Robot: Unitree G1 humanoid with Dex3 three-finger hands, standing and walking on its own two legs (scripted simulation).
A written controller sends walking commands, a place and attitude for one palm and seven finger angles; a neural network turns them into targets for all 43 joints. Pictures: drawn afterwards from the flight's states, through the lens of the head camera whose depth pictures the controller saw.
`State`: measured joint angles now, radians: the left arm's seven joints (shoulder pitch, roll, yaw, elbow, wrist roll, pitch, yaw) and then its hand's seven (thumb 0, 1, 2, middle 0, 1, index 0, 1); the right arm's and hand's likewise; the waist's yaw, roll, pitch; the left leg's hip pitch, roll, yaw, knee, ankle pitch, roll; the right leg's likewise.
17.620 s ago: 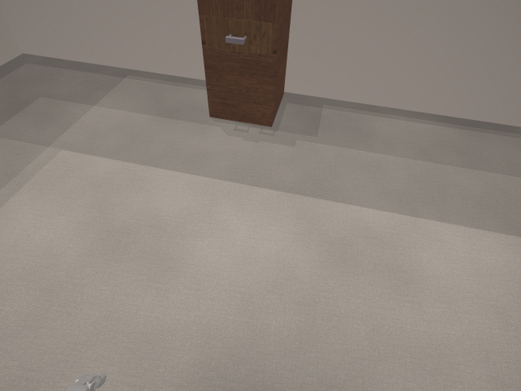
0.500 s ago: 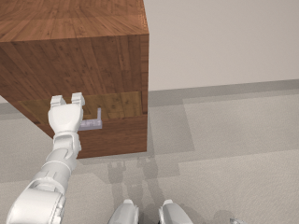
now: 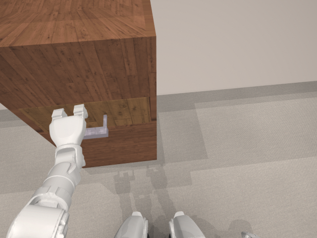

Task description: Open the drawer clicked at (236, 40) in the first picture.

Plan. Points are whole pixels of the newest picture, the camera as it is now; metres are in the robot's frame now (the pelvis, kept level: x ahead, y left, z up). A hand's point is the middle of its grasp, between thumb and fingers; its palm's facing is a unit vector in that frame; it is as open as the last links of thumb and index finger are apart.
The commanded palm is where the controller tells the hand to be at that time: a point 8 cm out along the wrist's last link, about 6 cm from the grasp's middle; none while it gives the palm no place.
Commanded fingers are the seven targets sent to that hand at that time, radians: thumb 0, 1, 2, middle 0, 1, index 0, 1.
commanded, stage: move the hooked fingers above the handle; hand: left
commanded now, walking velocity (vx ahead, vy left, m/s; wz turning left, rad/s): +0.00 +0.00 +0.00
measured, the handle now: (92, 126) +0.46 +0.22 -0.12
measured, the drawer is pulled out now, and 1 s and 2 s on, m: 0.00 0.00 0.00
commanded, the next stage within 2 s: lower the fingers behind the handle in 0.64 s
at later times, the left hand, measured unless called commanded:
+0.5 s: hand (73, 133) +0.41 +0.25 -0.06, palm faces -0.01 +0.00 -1.00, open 13.8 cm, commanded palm +0.38 +0.23 +0.00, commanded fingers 0.00 -0.50 0.30 -0.30 -1.20 -0.30 -1.20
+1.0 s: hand (79, 138) +0.40 +0.24 -0.08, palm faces -0.04 +0.00 -1.00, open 13.8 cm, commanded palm +0.38 +0.21 -0.02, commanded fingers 0.00 -0.50 0.30 -0.30 -1.20 -0.30 -1.20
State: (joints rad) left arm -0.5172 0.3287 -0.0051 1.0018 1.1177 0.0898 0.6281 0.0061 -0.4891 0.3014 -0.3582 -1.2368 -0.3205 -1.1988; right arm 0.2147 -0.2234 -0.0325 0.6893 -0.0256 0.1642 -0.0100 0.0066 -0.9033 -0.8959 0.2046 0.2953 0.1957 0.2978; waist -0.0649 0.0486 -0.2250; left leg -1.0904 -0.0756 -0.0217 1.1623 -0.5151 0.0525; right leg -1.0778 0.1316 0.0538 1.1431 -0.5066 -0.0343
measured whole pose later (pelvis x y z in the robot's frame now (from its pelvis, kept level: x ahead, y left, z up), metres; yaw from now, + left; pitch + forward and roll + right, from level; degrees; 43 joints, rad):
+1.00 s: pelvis +0.00 +0.01 -0.01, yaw +0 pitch +27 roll -2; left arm -0.55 0.32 -0.05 1.02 1.12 0.09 0.64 0.00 -0.49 0.30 -0.32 -1.20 -0.32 -1.20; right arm 0.22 -0.23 -0.06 0.70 -0.04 0.15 0.02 0.01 -0.90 -0.90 0.20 0.30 0.20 0.30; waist -0.06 0.05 -0.23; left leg -1.16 -0.08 -0.04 1.23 -0.53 0.06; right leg -1.13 0.13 0.03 1.19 -0.52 -0.03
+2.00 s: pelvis -0.03 -0.01 -0.06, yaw +1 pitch +31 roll -2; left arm -0.66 0.37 -0.07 1.05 1.15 0.02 0.66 0.00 -0.49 0.30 -0.24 -1.30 -0.32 -1.20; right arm 0.21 -0.24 -0.03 0.71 -0.04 0.09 0.01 0.01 -0.90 -0.90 0.21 0.30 0.20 0.30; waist -0.06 0.04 -0.27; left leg -1.40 -0.08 -0.05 1.44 -0.58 0.03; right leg -1.37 0.13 -0.02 1.40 -0.57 -0.05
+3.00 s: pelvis +0.00 +0.00 -0.01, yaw +0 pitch +27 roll -2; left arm -0.56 0.36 -0.05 0.98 1.10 0.02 0.59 0.00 -0.49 0.30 -0.32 -1.21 -0.32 -1.20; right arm 0.27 -0.23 -0.04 0.71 -0.02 0.13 -0.01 0.01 -0.90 -0.90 0.21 0.30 0.20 0.30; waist -0.07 0.05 -0.24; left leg -1.15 -0.07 -0.05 1.22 -0.54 0.05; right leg -1.12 0.14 0.02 1.17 -0.52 -0.04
